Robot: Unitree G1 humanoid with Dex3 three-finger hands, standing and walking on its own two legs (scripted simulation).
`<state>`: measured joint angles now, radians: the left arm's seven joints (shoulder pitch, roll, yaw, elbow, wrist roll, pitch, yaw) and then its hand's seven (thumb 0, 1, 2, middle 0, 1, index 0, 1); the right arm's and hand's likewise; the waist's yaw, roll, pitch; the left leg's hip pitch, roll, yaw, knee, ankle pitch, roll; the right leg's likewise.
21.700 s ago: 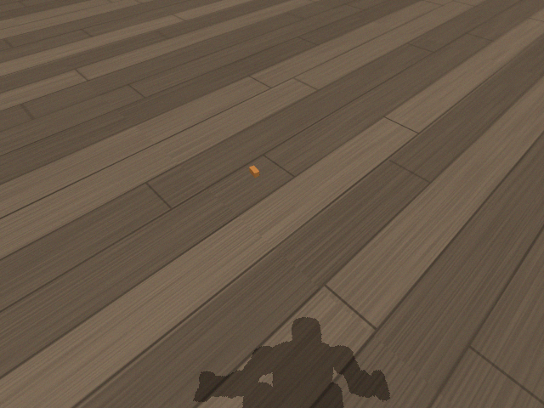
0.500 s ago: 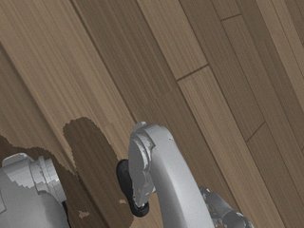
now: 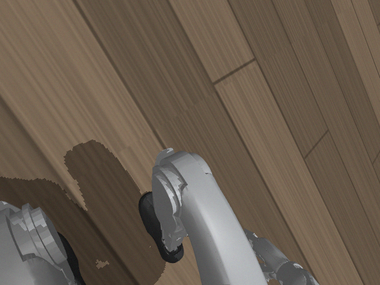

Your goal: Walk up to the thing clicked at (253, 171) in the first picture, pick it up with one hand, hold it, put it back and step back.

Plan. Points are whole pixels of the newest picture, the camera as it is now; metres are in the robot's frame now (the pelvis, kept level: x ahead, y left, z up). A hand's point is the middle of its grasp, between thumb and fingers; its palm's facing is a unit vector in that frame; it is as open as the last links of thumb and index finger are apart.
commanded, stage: rest palm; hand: left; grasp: from above
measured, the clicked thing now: out of the picture +0.46 +0.40 -0.29
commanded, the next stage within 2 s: close in 1.20 s
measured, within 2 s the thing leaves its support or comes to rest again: neither
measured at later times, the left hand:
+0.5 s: hand out of the picture +0.43 +0.38 -0.24, palm faces -0.43 -0.12 -0.89, open 12.2 cm
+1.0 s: hand out of the picture +0.44 +0.38 -0.24, palm faces -0.46 -0.14 -0.88, open 11.8 cm
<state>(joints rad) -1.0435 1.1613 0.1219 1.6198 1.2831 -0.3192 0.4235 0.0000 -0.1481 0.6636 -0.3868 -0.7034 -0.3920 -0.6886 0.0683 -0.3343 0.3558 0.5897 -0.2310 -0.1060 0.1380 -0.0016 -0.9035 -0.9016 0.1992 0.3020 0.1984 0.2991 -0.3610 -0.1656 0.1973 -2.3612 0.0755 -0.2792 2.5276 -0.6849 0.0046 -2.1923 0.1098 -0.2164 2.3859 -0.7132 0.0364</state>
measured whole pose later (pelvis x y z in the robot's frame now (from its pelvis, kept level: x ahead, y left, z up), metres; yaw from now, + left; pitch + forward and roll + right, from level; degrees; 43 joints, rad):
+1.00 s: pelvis +0.00 +0.00 +0.00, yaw -1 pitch +25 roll -16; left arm -1.06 1.20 0.08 1.63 1.29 -0.35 0.47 0.00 -0.11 0.64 -0.41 -0.67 -0.41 -0.66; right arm 0.02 -0.34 0.40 0.58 -0.25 -0.12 0.15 0.00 -0.90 -0.90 0.20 0.30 0.20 0.30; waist -0.35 -0.20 0.21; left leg -2.35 0.07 -0.31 2.54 -0.68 0.01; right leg -2.17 0.12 -0.24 2.37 -0.70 0.05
